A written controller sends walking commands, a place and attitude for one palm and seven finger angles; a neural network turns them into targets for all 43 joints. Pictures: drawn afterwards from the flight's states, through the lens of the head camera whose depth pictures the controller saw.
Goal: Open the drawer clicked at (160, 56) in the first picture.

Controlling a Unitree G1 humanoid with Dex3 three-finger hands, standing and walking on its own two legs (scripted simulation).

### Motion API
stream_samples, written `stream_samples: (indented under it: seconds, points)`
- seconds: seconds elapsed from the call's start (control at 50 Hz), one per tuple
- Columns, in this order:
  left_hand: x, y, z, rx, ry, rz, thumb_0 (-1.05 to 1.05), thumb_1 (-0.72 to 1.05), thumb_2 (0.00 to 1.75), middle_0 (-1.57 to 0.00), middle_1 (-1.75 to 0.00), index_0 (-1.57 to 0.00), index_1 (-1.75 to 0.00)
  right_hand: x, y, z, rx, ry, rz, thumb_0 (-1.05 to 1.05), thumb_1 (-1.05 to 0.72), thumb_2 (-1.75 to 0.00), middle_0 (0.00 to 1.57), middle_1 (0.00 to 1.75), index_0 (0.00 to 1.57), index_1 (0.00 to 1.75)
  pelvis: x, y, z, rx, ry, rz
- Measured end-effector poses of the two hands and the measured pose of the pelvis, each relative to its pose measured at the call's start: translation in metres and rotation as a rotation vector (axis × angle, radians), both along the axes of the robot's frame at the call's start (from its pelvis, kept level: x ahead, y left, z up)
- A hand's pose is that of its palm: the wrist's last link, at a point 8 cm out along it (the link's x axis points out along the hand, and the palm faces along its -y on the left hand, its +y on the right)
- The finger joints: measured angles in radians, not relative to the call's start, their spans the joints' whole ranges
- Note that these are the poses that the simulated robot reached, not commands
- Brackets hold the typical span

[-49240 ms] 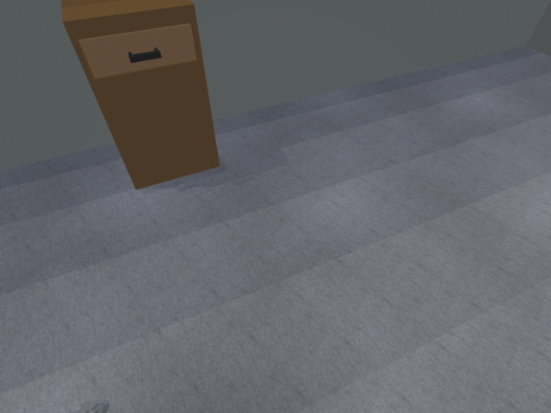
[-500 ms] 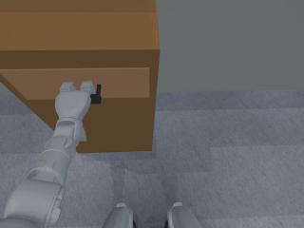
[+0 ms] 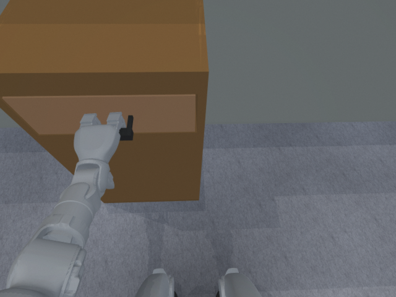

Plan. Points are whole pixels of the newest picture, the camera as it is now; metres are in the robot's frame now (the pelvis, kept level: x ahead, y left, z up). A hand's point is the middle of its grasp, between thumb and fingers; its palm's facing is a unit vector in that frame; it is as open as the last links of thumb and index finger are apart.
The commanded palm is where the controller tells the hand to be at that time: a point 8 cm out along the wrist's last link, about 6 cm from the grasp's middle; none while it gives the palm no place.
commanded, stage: close the thumb around the handle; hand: left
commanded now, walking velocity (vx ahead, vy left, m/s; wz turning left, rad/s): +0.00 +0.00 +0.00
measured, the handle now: (108, 127) +0.49 +0.20 -0.01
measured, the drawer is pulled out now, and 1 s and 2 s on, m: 0.00 0.01 0.06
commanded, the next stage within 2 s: pull the drawer open in 0.60 s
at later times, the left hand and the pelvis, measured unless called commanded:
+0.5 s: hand (106, 152) +0.43 +0.20 -0.03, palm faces -0.04 -0.03 -1.00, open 5.9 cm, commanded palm +0.41 +0.20 +0.02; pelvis +0.00 +0.00 +0.00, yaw +0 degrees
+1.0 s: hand (106, 156) +0.42 +0.20 -0.03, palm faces -0.05 -0.05 -1.00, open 5.6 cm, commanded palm +0.38 +0.20 +0.02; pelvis +0.01 +0.00 +0.01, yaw -1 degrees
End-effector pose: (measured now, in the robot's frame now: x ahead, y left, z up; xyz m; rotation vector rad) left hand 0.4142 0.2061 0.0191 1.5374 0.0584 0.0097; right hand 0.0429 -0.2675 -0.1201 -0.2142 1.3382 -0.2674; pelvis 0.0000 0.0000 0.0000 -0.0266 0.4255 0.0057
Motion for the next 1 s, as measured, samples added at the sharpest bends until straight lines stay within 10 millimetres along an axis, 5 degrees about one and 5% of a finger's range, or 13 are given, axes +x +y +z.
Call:
stream_samples:
  seconds: [0.16, 0.52, 1.0]
  points:
    - [0.003, -0.002, 0.001, 0.008, 0.021, 0.016, 0.00, -0.19, 0.42, -0.32, -1.23, -0.34, -1.23, 0.008, 0.002, 0.001, 0.006, -0.018, 0.005, 0.01, -0.91, -0.90, 0.20, 0.29, 0.20, 0.30, 0.001, -0.002, 0.002, 0.001, -0.003, 0.002]
    - [-0.002, 0.000, 0.003, -0.001, 0.006, 0.003, 0.00, 0.70, 0.81, -0.37, -1.33, -0.40, -1.33, 0.004, 0.001, -0.001, 0.013, -0.009, -0.001, 0.01, -0.91, -0.90, 0.20, 0.29, 0.20, 0.30, 0.001, -0.002, 0.001, 0.003, -0.006, -0.002]
    - [-0.011, 0.000, 0.003, -0.016, 0.018, 0.004, 0.00, 0.74, 0.77, -0.30, -1.35, -0.38, -1.32, 0.011, 0.006, 0.007, 0.022, -0.029, -0.021, 0.01, -0.91, -0.90, 0.20, 0.29, 0.20, 0.30, 0.009, 0.001, 0.009, 0.006, -0.020, -0.022]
